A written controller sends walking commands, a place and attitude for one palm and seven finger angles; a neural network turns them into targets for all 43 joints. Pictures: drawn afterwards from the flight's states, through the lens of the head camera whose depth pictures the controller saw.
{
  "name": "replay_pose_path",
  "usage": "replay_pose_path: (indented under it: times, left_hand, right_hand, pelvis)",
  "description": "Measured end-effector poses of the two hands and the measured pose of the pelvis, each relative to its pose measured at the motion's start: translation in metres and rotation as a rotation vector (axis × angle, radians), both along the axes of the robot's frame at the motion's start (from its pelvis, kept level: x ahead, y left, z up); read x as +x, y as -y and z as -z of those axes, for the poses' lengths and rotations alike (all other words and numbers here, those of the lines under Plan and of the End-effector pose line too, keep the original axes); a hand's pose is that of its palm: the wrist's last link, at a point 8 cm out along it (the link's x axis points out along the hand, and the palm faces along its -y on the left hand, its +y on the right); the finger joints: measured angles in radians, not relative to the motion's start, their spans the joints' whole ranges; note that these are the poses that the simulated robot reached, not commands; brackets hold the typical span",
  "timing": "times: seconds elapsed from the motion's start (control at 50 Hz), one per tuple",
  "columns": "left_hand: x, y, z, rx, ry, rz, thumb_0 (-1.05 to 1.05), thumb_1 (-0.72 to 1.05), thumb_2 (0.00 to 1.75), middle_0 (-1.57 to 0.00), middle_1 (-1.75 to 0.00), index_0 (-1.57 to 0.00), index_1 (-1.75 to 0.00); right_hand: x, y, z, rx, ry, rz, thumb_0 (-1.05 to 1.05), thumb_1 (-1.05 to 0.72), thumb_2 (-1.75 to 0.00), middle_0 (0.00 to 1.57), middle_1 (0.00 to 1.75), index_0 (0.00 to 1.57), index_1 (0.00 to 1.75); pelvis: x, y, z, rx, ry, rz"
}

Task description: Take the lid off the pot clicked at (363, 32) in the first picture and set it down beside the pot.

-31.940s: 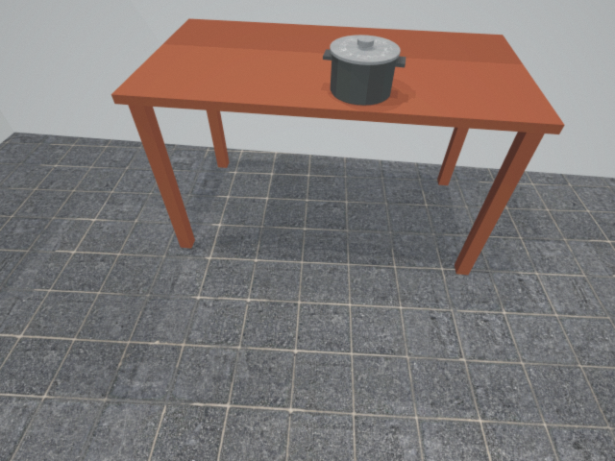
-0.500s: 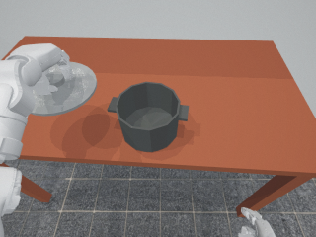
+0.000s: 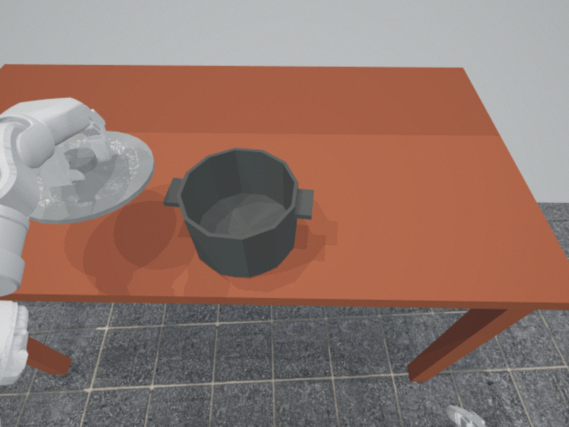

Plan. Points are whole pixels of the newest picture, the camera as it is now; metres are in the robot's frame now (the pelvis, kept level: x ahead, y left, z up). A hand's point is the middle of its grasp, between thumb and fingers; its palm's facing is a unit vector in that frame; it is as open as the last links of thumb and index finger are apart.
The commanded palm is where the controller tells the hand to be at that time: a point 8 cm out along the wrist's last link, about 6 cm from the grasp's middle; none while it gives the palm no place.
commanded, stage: lower the lid onto the table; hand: left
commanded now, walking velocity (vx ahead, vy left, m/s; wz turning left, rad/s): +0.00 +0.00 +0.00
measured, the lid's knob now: (78, 160) +0.45 +0.30 +0.12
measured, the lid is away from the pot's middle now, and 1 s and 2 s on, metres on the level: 0.22 0.24 0.24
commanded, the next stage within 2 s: none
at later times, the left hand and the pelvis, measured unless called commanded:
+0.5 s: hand (64, 192) +0.41 +0.31 +0.11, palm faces -0.42 -0.07 -0.91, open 7.2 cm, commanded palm +0.41 +0.31 +0.19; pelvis +0.00 -0.01 +0.00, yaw +0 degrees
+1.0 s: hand (74, 199) +0.42 +0.31 +0.08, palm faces -0.44 -0.06 -0.89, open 7.2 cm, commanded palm +0.42 +0.31 +0.15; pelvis +0.01 +0.01 +0.00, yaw -1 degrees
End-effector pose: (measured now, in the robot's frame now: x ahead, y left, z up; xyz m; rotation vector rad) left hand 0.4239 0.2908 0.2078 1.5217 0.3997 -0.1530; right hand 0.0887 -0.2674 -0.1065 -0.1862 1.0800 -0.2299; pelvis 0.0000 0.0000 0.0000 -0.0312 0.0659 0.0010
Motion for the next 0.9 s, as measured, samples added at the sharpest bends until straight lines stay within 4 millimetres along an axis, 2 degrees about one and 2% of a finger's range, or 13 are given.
replay_pose_path:
  times: [0.16,0.32,0.42,0.54,0.68,0.9]
  left_hand:
    - [-0.001,-0.003,0.014,-0.01,-0.032,-0.009,0.02,0.19,0.92,-0.7,-0.81,-0.76,-0.84]
    - [-0.008,-0.004,0.022,-0.011,-0.031,0.018,0.02,0.19,0.92,-0.7,-0.81,-0.76,-0.84]
    - [-0.012,-0.013,0.03,-0.025,-0.052,-0.011,0.02,0.19,0.92,-0.7,-0.81,-0.76,-0.84]
    - [-0.015,-0.018,0.043,-0.02,-0.091,-0.007,0.02,0.19,0.92,-0.7,-0.81,-0.76,-0.84]
    - [-0.013,-0.02,0.051,-0.033,-0.089,0.03,0.02,0.19,0.92,-0.7,-0.81,-0.76,-0.84]
    - [-0.004,-0.023,0.063,-0.041,-0.091,0.05,0.02,0.2,0.92,-0.7,-0.81,-0.76,-0.84]
  right_hand:
    - [-0.003,0.006,0.004,0.013,-0.03,0.021,0.01,-0.9,-0.9,0.2,0.3,0.2,0.3]
    - [0.014,0.004,0.002,0.013,-0.006,-0.004,0.01,-0.9,-0.9,0.2,0.3,0.2,0.3]
    - [0.025,0.002,0.0,0.016,0.018,-0.015,0.01,-0.9,-0.9,0.2,0.3,0.2,0.3]
    - [0.03,0.001,-0.001,0.0,0.016,-0.028,0.01,-0.9,-0.9,0.21,0.3,0.2,0.3]
    - [0.021,0.001,0.0,-0.022,-0.011,-0.017,0.01,-0.9,-0.9,0.21,0.3,0.2,0.3]
    - [-0.008,-0.004,0.006,-0.017,-0.077,0.038,0.01,-0.9,-0.9,0.21,0.3,0.2,0.3]
  pelvis:
    - [0.004,0.002,0.0,0.001,-0.006,0.004]
    - [0.006,0.005,0.0,0.0,-0.012,-0.001]
    - [0.006,0.006,0.0,-0.001,-0.012,-0.001]
    - [0.005,0.005,0.001,-0.003,-0.017,-0.005]
    - [0.005,0.001,0.002,-0.006,-0.025,-0.002]
    - [0.005,-0.008,0.003,-0.008,-0.042,0.012]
